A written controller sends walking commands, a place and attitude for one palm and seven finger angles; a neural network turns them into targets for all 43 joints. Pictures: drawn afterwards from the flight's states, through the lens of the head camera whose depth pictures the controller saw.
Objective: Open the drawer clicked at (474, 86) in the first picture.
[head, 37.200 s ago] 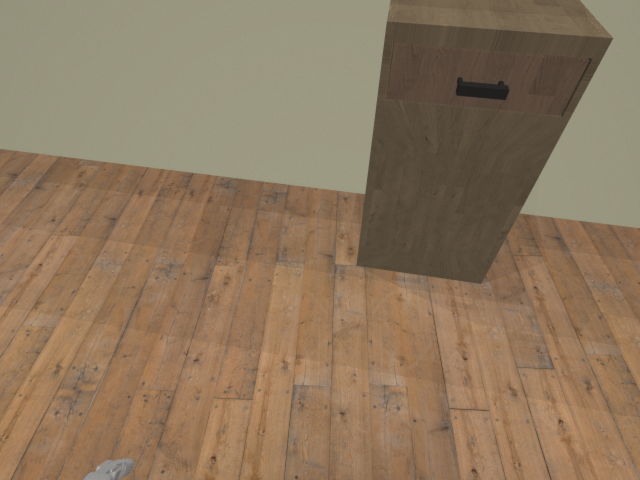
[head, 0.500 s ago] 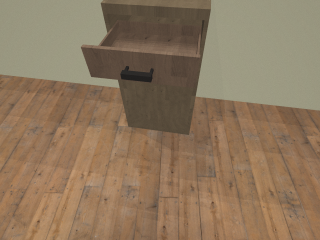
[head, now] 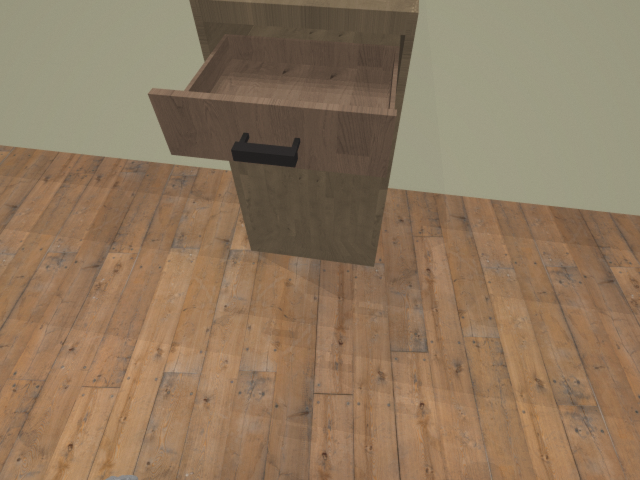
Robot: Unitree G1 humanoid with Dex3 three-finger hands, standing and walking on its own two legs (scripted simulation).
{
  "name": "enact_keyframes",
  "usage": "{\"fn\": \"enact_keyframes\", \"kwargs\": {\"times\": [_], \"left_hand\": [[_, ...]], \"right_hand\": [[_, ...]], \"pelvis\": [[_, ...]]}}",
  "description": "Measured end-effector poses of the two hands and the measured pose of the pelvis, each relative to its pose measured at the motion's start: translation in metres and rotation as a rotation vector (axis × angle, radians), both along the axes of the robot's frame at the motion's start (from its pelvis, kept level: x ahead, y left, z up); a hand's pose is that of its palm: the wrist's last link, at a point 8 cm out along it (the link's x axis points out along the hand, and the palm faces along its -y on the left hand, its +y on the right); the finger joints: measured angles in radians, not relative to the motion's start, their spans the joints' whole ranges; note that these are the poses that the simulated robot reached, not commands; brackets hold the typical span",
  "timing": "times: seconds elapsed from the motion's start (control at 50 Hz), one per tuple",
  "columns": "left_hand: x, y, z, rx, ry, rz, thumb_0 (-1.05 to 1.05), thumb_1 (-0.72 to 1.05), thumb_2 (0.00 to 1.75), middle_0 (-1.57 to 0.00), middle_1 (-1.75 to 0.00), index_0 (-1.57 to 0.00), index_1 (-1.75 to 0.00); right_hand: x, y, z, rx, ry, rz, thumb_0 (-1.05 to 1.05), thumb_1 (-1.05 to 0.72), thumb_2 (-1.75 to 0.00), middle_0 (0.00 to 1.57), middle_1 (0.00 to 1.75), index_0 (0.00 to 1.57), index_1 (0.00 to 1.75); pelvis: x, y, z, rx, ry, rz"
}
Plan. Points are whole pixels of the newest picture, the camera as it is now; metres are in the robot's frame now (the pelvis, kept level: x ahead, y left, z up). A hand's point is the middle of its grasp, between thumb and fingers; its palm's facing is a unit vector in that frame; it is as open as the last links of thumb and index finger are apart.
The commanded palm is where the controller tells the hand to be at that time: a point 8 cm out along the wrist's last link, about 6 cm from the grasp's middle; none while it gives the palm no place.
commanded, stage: look to check the result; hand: left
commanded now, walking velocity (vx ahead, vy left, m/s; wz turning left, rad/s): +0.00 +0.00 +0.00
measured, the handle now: (267, 147) +0.65 +0.13 +0.02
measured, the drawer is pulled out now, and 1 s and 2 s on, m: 0.30 0.30 0.30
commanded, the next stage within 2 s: stand and wait in 0.12 s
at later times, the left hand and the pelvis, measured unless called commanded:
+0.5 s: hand out of the picture +0.10 +0.25 -0.16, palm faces -0.04 -0.94 -0.33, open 7.4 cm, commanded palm none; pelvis +0.02 +0.00 +0.00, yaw +0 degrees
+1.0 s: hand out of the picture +0.11 +0.25 -0.16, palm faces -0.04 -0.94 -0.33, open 7.4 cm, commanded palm none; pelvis +0.02 +0.01 +0.00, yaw +0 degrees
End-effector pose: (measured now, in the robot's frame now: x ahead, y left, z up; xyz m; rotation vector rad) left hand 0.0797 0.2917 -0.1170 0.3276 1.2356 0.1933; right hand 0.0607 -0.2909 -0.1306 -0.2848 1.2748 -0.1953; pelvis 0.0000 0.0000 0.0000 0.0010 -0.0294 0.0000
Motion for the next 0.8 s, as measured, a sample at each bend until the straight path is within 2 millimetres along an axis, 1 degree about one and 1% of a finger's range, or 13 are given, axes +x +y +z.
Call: {"fn": "enact_keyframes", "kwargs": {"times": [0.18, 0.38, 0.58, 0.8], "left_hand": [[0.006, -0.001, -0.003, -0.011, 0.005, 0.0, 0.0, 0.9, 0.9, -0.2, -0.3, -0.2, -0.3], [0.015, -0.001, -0.005, -0.02, -0.001, -0.004, 0.0, 0.9, 0.9, -0.2, -0.3, -0.2, -0.3], [0.022, 0.002, -0.006, -0.021, -0.005, -0.007, 0.0, 0.9, 0.9, -0.2, -0.3, -0.2, -0.3], [0.026, 0.006, -0.006, -0.02, -0.001, -0.007, 0.0, 0.9, 0.9, -0.2, -0.3, -0.2, -0.3]], "right_hand": [[0.013, -0.001, 0.004, -0.013, -0.012, 0.006, 0.01, -0.91, -0.9, 0.2, 0.3, 0.2, 0.3], [0.024, 0.002, 0.007, -0.017, -0.021, 0.009, 0.01, -0.91, -0.9, 0.2, 0.3, 0.2, 0.3], [0.028, 0.005, 0.008, -0.02, -0.021, 0.004, 0.01, -0.91, -0.9, 0.2, 0.3, 0.2, 0.3], [0.029, 0.006, 0.008, -0.024, -0.013, 0.0, 0.01, -0.91, -0.9, 0.2, 0.3, 0.2, 0.3]], "pelvis": [[0.007, 0.001, 0.0, 0.0, 0.002, -0.001], [0.014, 0.002, 0.001, -0.001, 0.006, -0.002], [0.019, 0.005, 0.001, -0.001, 0.007, -0.003], [0.023, 0.008, 0.001, -0.001, 0.008, -0.004]]}}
